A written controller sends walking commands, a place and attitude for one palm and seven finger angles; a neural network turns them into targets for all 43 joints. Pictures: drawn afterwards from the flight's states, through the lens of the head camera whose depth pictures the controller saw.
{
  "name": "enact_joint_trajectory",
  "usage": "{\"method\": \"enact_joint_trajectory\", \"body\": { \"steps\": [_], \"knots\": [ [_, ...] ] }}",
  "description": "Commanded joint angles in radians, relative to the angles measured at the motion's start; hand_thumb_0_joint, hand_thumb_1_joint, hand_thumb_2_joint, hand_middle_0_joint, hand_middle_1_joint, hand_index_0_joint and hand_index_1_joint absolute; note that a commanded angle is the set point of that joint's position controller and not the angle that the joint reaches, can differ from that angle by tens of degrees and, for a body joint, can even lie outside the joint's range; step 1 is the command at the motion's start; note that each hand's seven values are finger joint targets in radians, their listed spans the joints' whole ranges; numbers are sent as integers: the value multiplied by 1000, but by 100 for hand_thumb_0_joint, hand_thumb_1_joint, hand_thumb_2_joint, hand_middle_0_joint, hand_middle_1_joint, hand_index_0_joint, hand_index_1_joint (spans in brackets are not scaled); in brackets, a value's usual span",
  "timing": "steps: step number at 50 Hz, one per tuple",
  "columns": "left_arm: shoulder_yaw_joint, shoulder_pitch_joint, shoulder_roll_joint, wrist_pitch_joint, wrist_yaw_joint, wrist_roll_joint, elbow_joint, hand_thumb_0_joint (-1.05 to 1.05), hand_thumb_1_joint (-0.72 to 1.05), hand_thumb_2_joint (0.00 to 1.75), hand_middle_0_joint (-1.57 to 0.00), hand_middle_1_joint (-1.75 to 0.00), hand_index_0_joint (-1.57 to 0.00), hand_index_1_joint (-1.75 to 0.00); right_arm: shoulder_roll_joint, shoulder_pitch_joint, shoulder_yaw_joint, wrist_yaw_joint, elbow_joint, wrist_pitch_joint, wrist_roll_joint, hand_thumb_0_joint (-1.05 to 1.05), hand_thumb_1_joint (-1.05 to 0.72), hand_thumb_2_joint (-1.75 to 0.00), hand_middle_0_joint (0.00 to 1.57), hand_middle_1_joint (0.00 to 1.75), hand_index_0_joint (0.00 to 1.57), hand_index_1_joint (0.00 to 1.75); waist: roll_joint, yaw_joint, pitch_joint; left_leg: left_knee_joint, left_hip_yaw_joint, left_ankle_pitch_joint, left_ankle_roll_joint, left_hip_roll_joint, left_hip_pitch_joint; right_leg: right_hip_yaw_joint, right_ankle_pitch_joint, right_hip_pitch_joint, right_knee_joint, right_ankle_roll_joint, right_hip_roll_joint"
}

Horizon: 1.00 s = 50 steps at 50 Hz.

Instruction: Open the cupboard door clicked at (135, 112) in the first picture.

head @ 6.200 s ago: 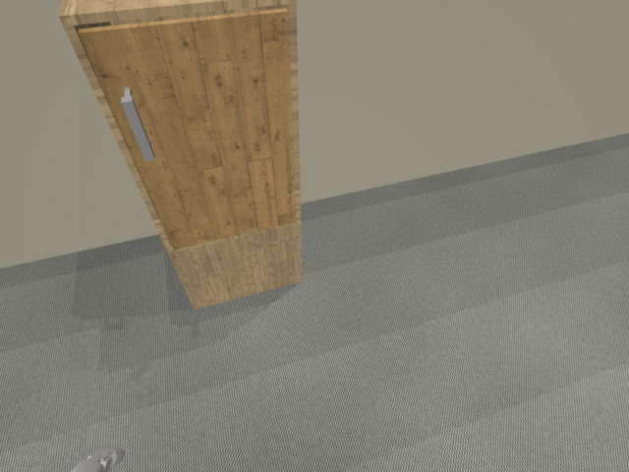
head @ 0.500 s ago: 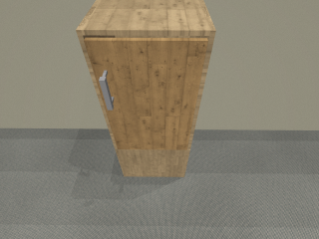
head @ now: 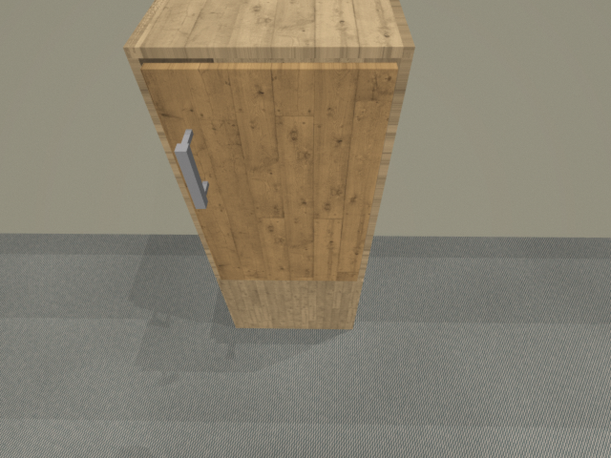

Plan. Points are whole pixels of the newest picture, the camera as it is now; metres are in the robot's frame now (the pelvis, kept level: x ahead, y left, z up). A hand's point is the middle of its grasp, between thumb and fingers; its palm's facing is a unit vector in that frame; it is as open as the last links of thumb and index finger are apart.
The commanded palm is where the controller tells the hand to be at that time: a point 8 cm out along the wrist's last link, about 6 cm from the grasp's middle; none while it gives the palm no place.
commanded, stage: come to a stop and stand still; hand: left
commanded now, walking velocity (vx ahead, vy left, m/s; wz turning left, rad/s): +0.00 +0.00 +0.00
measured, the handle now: (195, 170) +0.54 +0.23 +0.03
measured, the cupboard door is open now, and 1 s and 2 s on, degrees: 0 0 0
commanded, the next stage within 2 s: look again from close up in 0.44 s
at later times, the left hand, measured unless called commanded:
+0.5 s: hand out of the picture -0.03 +0.20 -0.16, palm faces +0.01 -0.97 -0.22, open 7.4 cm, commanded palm none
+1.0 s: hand out of the picture -0.01 +0.18 -0.17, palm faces +0.02 -0.98 -0.19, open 7.3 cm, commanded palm none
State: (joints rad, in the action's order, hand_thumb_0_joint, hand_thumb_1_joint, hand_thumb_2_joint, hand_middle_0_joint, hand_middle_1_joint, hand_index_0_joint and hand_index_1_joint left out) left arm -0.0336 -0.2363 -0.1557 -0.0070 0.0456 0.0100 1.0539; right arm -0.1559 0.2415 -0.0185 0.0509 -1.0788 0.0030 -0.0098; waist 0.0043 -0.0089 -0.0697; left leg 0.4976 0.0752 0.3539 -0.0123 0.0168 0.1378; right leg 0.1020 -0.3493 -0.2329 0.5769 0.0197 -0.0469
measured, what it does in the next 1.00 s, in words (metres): stands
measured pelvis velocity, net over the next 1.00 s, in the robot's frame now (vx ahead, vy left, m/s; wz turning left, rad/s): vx -0.02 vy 0.01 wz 0.00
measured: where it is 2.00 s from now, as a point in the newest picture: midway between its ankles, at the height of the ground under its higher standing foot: outside the picture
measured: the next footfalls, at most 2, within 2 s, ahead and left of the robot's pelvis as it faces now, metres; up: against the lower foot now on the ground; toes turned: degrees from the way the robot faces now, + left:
none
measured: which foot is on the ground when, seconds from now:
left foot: down 0.00-1.00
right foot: down 0.00-1.00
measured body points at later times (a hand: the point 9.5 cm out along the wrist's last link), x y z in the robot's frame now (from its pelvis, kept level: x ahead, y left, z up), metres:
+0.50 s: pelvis -0.04 +0.02 +0.00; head -0.03 +0.01 +0.45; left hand -0.03 +0.26 -0.14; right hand -0.03 -0.21 -0.16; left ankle -0.05 +0.12 -0.73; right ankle -0.03 -0.10 -0.73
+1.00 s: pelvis -0.02 +0.01 +0.00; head +0.00 +0.00 +0.45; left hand -0.01 +0.23 -0.15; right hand -0.02 -0.20 -0.16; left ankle -0.05 +0.12 -0.73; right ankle -0.03 -0.10 -0.73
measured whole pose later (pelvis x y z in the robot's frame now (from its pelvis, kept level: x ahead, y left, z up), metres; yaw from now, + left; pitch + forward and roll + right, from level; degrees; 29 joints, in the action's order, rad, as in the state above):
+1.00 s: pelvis -0.02 +0.01 +0.00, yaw +0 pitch -1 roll +1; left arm 0.00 -0.27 -0.15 -0.02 0.03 0.01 1.12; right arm -0.14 0.29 0.02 0.03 -1.13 0.02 -0.01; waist 0.00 0.00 -0.04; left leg 0.48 0.08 0.31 0.00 0.02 0.15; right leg 0.10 -0.29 -0.21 0.52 0.01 -0.04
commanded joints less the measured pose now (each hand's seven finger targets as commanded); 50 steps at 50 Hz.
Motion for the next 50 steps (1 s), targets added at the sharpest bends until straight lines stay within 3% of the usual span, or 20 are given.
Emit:
{"method": "enact_joint_trajectory", "body": {
  "steps": [1,2,3,4,5,6,7,8,9,10,11,12,14,19,25,29,31,35,43,50],
  "knots": [
    [-8,-69,-96,-4,4,7,-41,0,90,90,-20,-30,-20,-30,-59,89,-7,-4,20,10,-4,0,-90,-90,20,30,20,30,-52,4,92,-66,-65,-439,29,98,1,-105,521,89,-81,33,-106],
    [-14,-170,-145,-22,36,5,4,0,90,90,-20,-30,-20,-30,-151,-22,-31,-20,91,12,9,0,-90,-90,20,30,20,30,-73,-36,74,164,-14,-388,6,102,95,-171,876,100,-101,2,-148],
    [-19,-135,-186,-34,29,9,-52,0,90,90,-20,-30,-20,-30,-78,15,-23,-31,137,8,6,0,-90,-90,20,30,20,30,-104,3,138,173,-42,4,16,45,192,-241,918,188,-110,67,-233],
    [-7,-102,-168,-39,24,12,-65,0,90,90,-20,-30,-20,-30,-58,18,-14,-32,136,5,9,0,-90,-90,20,30,20,30,-119,12,146,152,-42,89,15,49,173,-218,814,154,-127,102,-238],
    [-4,-58,-165,-35,17,13,-85,0,90,90,-20,-30,-20,-30,-41,47,-11,-36,134,0,6,0,-90,-90,20,30,20,30,-58,27,142,86,-18,48,18,38,117,-168,675,120,-120,105,-205],
    [-2,-28,-157,-31,13,7,-92,0,90,90,-20,-30,-20,-30,-52,86,-10,-38,120,2,1,0,-90,-90,20,30,20,30,-18,50,131,7,-28,-70,22,38,63,-140,506,66,-94,85,-171],
    [3,-18,-137,-26,9,-2,-96,0,90,90,-20,-30,-20,-30,-81,95,-9,-38,114,7,-6,0,-90,-90,20,30,20,30,42,45,92,-31,-75,-206,38,80,51,-112,368,14,-75,52,-111],
    [5,-19,-128,-14,6,0,-104,0,90,90,-20,-30,-20,-30,-104,69,-7,-37,126,9,-9,0,-90,-90,20,30,20,30,90,25,47,-62,-102,-218,51,115,105,-87,211,1,-90,32,-74],
    [9,-18,-125,-4,1,3,-104,0,90,90,-20,-30,-20,-30,-110,41,-4,-37,136,9,-9,0,-90,-90,20,30,20,30,128,13,2,-103,-128,-172,60,116,157,-77,106,5,-98,20,-50],
    [11,-25,-118,0,-3,6,-96,0,90,90,-20,-30,-20,-30,-106,33,-1,-36,137,10,-11,0,-90,-90,20,30,20,30,121,4,-46,-127,-129,-131,68,120,198,-70,72,4,-112,15,-37],
    [14,-30,-118,2,-8,5,-91,0,90,90,-20,-30,-20,-30,-112,27,3,-35,143,9,-10,0,-90,-90,20,30,20,30,66,2,-60,-147,-131,-55,66,109,216,-76,46,5,-129,13,-36],
    [16,-33,-116,2,-11,5,-88,0,90,90,-20,-30,-20,-30,-118,35,3,-35,146,10,-10,0,-90,-90,20,30,20,30,19,5,-53,-161,-132,-1,65,102,213,-87,22,2,-142,14,-38],
    [18,-34,-120,2,-16,6,-88,0,90,90,-20,-30,-20,-30,-126,46,2,-36,142,9,-13,0,-90,-90,20,30,20,30,1,10,-52,-181,-129,70,63,88,203,-106,-30,-18,-167,15,-43],
    [18,-54,-123,2,-22,7,-79,0,90,90,-20,-30,-20,-30,-136,67,9,-36,121,15,-15,0,-90,-90,20,30,20,30,11,5,-28,-216,-141,120,69,94,211,-99,-25,1,-158,14,-42],
    [25,-74,-120,-11,-21,4,-44,0,90,90,-20,-30,-20,-30,-112,97,18,-33,76,23,-7,0,-90,-90,20,30,20,30,-24,8,14,-161,-106,-43,63,81,142,-115,46,16,-177,17,-68],
    [25,-87,-110,-15,-19,1,-16,0,90,90,-20,-30,-20,-30,-101,118,21,-29,38,29,-5,0,-90,-90,20,30,20,30,-3,9,35,-139,-97,-142,59,88,108,-107,139,33,-156,17,-69],
    [25,-89,-105,-15,-17,1,-6,0,90,90,-20,-30,-20,-30,-97,120,23,-26,22,30,-5,0,-90,-90,20,30,20,30,14,6,20,-140,-95,-162,58,91,112,-101,162,35,-147,18,-68],
    [25,-99,-100,-19,-15,3,15,0,90,90,-20,-30,-20,-30,-83,130,22,-23,-1,32,-2,0,-90,-90,20,30,20,30,-22,5,29,-121,-82,-209,55,91,95,-100,230,52,-139,20,-74],
    [21,-101,-87,-18,-11,3,31,0,90,90,-20,-30,-20,-30,-61,126,20,-17,-26,33,-4,0,-90,-90,20,30,20,30,9,4,22,-113,-75,-240,50,89,83,-101,267,52,-138,23,-77],
    [19,-99,-90,-19,-11,5,28,0,90,90,-20,-30,-20,-30,-58,115,18,-16,-33,30,-4,0,-90,-90,20,30,20,30,-28,5,14,-106,-69,-243,46,89,70,-98,296,54,-149,23,-81]
  ]
}}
